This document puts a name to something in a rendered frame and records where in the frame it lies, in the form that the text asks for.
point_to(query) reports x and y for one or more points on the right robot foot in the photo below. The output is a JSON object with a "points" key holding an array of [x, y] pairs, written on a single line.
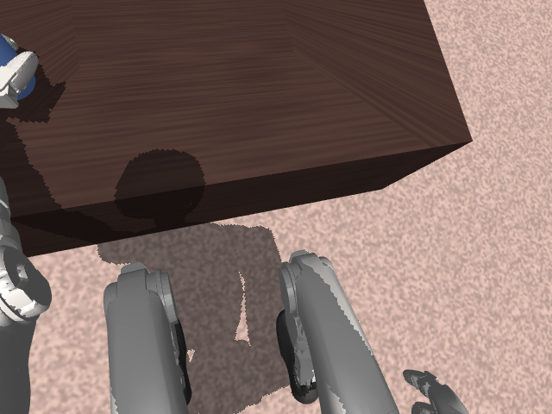
{"points": [[303, 394]]}

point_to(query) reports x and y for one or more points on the left robot hand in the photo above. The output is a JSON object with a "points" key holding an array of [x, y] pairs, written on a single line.
{"points": [[15, 76]]}

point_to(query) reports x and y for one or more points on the left robot arm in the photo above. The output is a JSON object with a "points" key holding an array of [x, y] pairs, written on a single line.
{"points": [[24, 295]]}

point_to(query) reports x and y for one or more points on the right robot hand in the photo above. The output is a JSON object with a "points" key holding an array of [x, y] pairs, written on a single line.
{"points": [[442, 398]]}

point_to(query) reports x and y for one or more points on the can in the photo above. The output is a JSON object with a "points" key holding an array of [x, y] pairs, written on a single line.
{"points": [[7, 53]]}

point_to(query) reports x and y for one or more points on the left robot foot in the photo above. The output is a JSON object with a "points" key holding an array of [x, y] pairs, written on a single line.
{"points": [[182, 363]]}

